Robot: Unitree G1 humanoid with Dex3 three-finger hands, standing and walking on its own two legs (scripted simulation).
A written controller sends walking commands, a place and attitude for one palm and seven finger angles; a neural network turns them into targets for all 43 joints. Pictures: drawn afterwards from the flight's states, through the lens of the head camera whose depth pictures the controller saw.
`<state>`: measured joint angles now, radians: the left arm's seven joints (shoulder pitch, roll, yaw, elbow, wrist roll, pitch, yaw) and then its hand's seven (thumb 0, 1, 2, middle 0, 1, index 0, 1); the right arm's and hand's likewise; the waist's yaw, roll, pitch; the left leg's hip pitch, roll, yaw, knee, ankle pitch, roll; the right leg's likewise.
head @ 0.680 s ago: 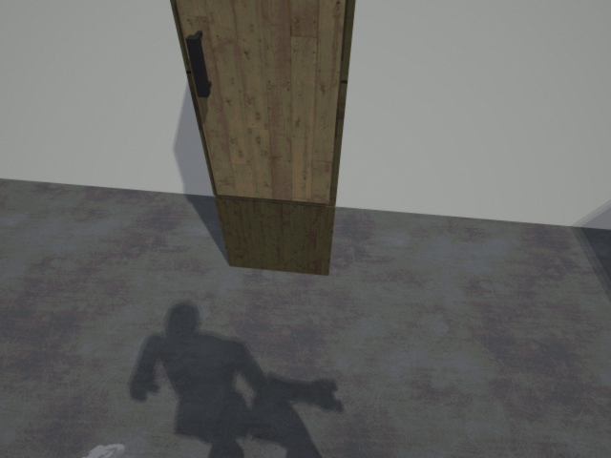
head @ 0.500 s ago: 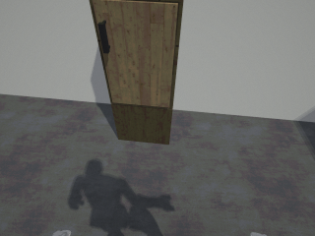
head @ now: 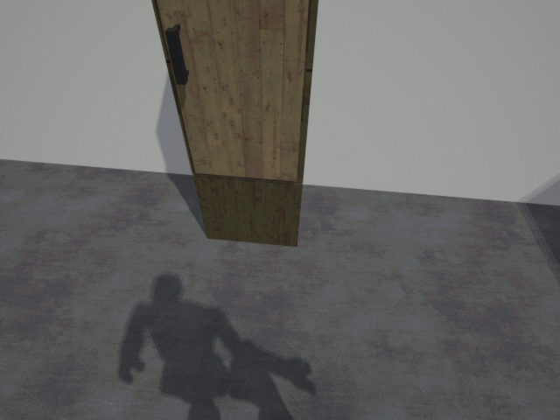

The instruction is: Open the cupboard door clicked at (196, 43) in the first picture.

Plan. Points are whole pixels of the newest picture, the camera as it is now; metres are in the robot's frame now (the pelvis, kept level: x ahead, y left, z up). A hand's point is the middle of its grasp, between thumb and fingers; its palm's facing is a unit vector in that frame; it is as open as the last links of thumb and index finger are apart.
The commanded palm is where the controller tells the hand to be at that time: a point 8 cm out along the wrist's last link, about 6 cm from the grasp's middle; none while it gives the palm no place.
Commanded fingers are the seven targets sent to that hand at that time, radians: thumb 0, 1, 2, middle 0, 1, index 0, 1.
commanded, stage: stand and wait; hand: left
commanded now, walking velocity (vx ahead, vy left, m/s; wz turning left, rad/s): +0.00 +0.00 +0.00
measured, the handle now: (179, 54) +0.95 +0.33 +0.09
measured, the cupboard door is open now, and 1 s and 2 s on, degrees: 0 0 0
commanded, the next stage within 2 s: look at it before walking up in 0.14 s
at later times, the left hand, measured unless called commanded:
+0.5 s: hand out of the picture +0.08 +0.24 -0.15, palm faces -0.03 -0.94 -0.33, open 7.4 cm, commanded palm none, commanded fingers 0.00 0.90 0.90 -0.20 -0.30 -0.20 -0.30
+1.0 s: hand out of the picture +0.07 +0.24 -0.16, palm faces -0.01 -0.95 -0.32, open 7.4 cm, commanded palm none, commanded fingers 0.00 0.90 0.90 -0.20 -0.30 -0.20 -0.30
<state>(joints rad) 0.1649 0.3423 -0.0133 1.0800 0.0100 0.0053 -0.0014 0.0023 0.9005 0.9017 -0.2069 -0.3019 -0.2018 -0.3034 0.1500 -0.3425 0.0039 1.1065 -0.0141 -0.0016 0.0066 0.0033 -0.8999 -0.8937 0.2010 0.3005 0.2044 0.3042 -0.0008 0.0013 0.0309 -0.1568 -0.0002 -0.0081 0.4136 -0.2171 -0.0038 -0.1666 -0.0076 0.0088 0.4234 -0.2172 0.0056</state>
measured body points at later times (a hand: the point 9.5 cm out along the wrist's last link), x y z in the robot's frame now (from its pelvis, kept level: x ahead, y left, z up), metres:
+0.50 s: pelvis +0.00 +0.00 +0.00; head +0.00 +0.00 +0.45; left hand +0.08 +0.29 -0.13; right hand +0.08 -0.30 -0.13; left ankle +0.01 +0.12 -0.74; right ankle +0.01 -0.12 -0.74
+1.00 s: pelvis +0.01 +0.00 +0.00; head +0.01 +0.00 +0.45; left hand +0.07 +0.29 -0.13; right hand +0.08 -0.29 -0.14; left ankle +0.01 +0.12 -0.74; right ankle +0.01 -0.12 -0.74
